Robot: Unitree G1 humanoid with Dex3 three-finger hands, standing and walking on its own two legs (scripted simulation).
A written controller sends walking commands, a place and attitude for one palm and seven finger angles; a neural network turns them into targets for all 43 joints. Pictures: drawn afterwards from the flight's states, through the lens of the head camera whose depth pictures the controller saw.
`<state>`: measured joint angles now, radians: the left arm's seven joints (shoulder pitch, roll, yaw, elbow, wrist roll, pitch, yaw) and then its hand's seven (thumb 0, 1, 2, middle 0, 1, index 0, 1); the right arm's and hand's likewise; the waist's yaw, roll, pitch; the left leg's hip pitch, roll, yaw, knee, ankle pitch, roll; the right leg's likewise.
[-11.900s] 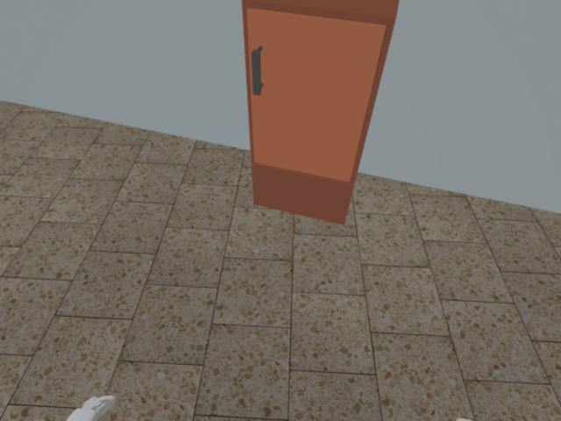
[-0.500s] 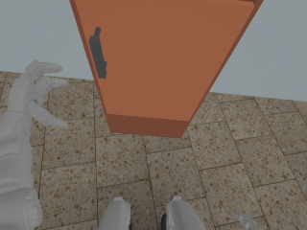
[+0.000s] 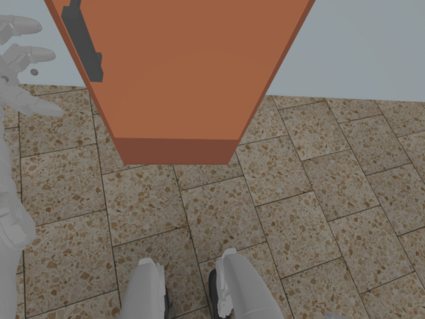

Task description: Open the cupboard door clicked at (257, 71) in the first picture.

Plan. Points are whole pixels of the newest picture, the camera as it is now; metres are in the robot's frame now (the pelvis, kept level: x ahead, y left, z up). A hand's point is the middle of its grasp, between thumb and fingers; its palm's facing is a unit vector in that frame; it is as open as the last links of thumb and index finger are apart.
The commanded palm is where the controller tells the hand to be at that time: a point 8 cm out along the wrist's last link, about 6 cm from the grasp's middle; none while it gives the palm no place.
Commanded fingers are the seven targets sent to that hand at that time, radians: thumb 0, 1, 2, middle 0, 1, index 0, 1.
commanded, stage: move the hooked fingers beside the handle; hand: left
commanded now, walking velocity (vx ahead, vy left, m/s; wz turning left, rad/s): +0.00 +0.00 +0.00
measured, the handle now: (87, 40) +0.60 +0.17 +0.07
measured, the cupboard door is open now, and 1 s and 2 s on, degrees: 0 0 0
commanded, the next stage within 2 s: slide the fingers in behind the handle in 1.14 s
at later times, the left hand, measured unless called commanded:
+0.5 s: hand (28, 60) +0.55 +0.26 +0.06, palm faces -0.06 -1.00 -0.01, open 14.0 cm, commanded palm +0.54 +0.28 +0.07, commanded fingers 0.00 -0.50 0.30 -0.30 -1.20 -0.30 -1.20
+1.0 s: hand (41, 61) +0.55 +0.24 +0.06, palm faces -0.05 -1.00 -0.04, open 14.0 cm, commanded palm +0.55 +0.27 +0.07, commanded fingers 0.00 -0.50 0.30 -0.30 -1.20 -0.30 -1.20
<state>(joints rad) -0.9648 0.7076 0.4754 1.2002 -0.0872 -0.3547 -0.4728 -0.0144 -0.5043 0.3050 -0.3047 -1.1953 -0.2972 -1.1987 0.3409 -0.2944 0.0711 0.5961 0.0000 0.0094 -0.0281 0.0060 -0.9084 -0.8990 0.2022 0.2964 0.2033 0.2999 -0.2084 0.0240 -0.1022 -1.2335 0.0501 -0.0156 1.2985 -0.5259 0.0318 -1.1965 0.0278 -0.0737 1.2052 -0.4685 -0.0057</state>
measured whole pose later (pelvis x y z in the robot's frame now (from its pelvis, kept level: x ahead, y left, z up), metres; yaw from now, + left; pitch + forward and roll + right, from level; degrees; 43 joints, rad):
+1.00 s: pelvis +0.02 +0.01 +0.01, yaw -1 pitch +28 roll -6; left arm -1.00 0.69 0.46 1.20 -0.04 -0.37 -0.40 -0.01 -0.50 0.31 -0.30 -1.20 -0.30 -1.20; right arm 0.35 -0.27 0.08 0.58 -0.02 0.09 0.01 0.00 -0.91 -0.90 0.20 0.30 0.20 0.30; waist -0.22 0.03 -0.10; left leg -1.23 0.05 -0.02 1.28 -0.54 0.05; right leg -1.18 0.03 -0.07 1.17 -0.47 0.01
